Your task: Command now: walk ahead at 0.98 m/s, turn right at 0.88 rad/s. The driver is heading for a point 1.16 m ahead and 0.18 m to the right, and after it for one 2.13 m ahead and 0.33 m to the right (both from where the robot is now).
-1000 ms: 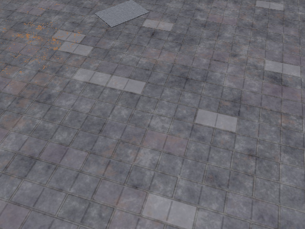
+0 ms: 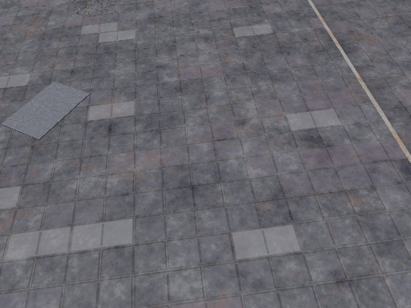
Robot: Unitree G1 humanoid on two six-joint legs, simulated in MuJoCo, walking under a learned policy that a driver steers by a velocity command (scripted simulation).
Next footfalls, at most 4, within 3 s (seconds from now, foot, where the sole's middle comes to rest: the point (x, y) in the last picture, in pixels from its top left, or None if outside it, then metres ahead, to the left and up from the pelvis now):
0.12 right None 0.29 -0.07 -0.75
0.58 left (217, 246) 0.74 -0.01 -0.75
1.06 right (312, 168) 1.05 -0.43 -0.75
1.54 left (259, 100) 1.50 -0.28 -0.75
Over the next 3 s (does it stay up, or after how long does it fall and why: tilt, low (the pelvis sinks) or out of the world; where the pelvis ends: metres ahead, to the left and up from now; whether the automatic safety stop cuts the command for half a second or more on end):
stays up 2.26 -0.22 0.02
